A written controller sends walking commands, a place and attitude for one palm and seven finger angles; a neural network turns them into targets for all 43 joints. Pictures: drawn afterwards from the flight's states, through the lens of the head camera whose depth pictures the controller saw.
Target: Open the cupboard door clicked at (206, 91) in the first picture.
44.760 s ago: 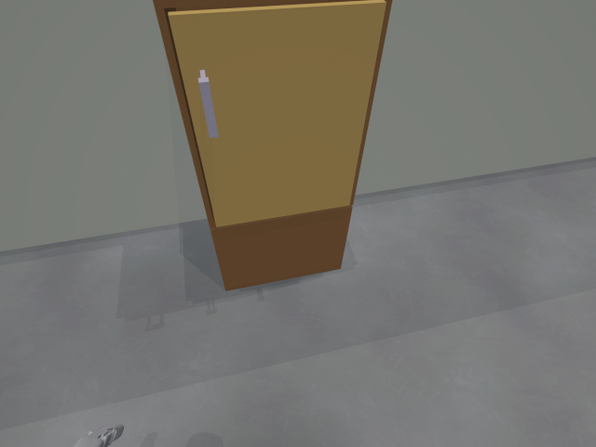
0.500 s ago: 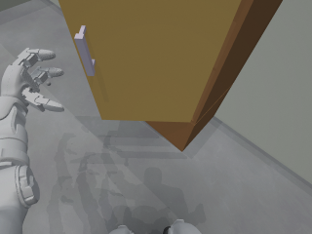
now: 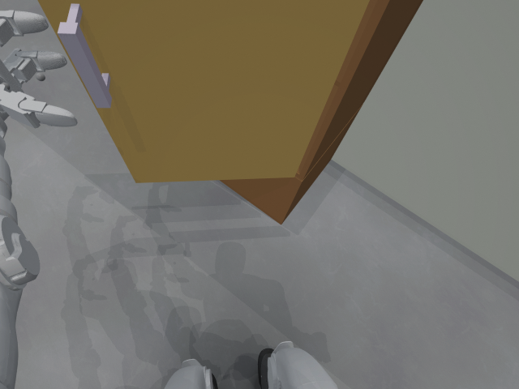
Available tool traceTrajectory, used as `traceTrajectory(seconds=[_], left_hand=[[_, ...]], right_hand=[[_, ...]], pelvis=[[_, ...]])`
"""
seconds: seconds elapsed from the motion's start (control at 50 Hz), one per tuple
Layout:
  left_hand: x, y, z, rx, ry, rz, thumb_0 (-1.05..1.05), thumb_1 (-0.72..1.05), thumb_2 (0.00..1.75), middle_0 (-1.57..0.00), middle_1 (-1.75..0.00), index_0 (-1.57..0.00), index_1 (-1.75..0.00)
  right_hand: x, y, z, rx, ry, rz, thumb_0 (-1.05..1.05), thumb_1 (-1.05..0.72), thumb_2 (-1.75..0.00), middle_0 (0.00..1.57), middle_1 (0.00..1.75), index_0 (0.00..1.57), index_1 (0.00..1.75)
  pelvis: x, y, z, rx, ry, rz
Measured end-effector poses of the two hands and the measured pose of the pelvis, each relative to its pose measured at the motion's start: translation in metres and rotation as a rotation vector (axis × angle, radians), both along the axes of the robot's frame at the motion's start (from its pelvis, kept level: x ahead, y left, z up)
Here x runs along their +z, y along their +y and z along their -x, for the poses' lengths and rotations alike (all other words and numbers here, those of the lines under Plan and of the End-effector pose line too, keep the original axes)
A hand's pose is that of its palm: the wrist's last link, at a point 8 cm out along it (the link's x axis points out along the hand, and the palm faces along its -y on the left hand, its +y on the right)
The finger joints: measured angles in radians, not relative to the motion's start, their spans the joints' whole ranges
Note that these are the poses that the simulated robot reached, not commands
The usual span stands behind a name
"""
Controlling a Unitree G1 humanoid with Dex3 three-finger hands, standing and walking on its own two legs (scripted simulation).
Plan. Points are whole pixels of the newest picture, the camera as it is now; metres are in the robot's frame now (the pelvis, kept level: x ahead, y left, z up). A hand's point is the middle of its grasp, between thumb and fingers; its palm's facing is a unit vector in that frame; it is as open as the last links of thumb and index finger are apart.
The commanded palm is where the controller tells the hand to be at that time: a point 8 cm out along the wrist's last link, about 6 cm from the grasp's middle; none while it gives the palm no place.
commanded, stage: move the hooked fingers beside the handle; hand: left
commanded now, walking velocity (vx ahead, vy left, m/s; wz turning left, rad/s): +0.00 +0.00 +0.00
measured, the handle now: (90, 60) +0.58 +0.19 +0.10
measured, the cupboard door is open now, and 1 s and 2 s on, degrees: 42 42 41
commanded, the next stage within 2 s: slide the fingers in behind the handle in 0.94 s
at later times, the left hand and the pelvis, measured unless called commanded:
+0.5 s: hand (22, 74) +0.54 +0.26 +0.11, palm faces -0.01 -1.00 +0.00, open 14.0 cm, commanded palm +0.52 +0.29 +0.10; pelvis +0.02 +0.00 +0.00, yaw -1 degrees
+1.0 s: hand (30, 77) +0.54 +0.26 +0.11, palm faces -0.03 -1.00 +0.00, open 14.0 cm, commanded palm +0.53 +0.29 +0.10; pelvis +0.00 +0.01 -0.01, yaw +0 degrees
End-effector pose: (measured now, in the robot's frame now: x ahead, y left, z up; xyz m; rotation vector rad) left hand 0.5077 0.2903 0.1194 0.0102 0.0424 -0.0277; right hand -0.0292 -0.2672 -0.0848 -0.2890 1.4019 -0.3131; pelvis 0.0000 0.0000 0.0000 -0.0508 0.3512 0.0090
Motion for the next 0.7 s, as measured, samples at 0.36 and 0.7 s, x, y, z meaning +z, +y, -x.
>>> traceTrajectory(seconds=[0.36,0.7], left_hand=[[-0.015,0.012,-0.019,0.007,0.022,0.009,-0.02,-0.49,0.3,-0.3,-1.2,-0.3,-1.2],[-0.014,0.02,0.003,-0.007,0.02,0.022,-0.02,-0.5,0.3,-0.3,-1.2,-0.3,-1.2]], right_hand=[[0.008,0.013,0.015,-0.06,0.104,-0.02,0.0,-0.91,-0.9,0.2,0.3,0.2,0.3],[0.001,0.008,-0.041,0.039,-0.021,-0.006,0.0,-0.91,-0.9,0.2,0.3,0.2,0.3]], pelvis=[[0.0,0.003,-0.016,-0.022,0.039,0.014],[0.0,0.008,-0.015,0.01,0.01,0.022]])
